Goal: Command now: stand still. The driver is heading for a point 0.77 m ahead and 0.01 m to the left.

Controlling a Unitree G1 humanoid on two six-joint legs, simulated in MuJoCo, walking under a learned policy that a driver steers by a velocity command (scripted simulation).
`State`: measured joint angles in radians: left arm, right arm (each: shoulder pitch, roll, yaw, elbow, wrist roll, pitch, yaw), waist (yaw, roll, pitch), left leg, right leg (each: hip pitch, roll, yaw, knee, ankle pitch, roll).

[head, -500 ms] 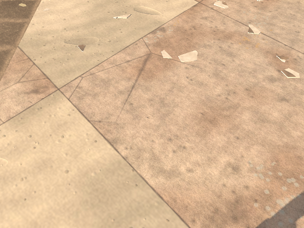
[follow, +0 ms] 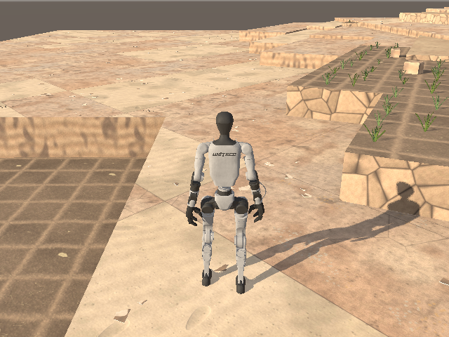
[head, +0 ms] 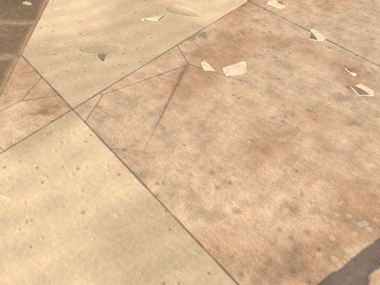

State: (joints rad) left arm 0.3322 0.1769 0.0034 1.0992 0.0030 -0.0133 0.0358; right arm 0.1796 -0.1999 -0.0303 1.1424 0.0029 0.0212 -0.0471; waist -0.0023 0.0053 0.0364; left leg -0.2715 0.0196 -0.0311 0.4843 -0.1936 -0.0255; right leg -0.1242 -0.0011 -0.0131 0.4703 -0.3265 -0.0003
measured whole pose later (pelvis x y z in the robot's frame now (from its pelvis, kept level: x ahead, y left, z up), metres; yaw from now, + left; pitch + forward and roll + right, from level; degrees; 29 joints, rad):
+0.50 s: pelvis +0.10 +0.04 +0.00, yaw +0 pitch +1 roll +0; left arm 0.30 0.24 0.05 1.00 -0.04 -0.09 0.01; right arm 0.39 -0.19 -0.03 1.13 0.01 -0.11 0.02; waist -0.03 -0.03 -0.02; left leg -0.11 -0.03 0.06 0.39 -0.29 0.05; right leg -0.47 -0.05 0.01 1.16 -0.29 -0.08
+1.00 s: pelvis +0.37 -0.03 +0.00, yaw +0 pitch +0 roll -1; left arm 0.21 0.23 0.06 0.97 0.00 -0.11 -0.05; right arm 0.26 -0.25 -0.05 0.99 0.03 -0.11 -0.01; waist 0.01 0.03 0.04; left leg -0.47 0.08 -0.04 1.21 -0.31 0.06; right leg -0.28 0.06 -0.08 0.41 -0.14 -0.08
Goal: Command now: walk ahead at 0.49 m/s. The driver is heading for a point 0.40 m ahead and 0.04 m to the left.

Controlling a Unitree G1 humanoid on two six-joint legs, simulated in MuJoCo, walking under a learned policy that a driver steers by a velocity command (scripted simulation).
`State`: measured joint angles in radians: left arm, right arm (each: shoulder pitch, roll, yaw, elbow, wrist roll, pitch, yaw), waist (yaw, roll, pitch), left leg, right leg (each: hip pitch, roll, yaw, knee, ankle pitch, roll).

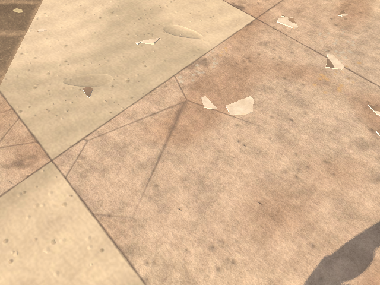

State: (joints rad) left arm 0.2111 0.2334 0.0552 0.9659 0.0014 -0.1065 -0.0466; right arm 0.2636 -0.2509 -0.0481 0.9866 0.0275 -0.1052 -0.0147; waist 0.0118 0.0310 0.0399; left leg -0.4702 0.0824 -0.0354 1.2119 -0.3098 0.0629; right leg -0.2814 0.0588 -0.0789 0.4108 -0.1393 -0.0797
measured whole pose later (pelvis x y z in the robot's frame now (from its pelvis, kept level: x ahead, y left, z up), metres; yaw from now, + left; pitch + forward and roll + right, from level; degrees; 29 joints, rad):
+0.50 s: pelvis +0.28 +0.06 -0.01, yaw -1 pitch +2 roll -1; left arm 0.31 0.25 0.04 1.01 -0.02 -0.07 0.01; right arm 0.07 -0.24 -0.04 0.91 -0.01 -0.10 0.03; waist 0.02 -0.01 0.05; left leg -0.43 -0.01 0.06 0.49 -0.09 0.05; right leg -0.34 0.01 0.05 1.15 -0.54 0.01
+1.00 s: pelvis +0.37 +0.05 +0.00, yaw +0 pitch +0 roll +1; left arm 0.20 0.21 0.06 1.05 0.00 -0.02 0.04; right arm 0.17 -0.22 -0.03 1.03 -0.01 -0.02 -0.02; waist 0.00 0.01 0.02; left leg -0.22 -0.02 0.06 0.47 -0.24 0.03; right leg -0.25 -0.04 0.01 0.51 -0.26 0.03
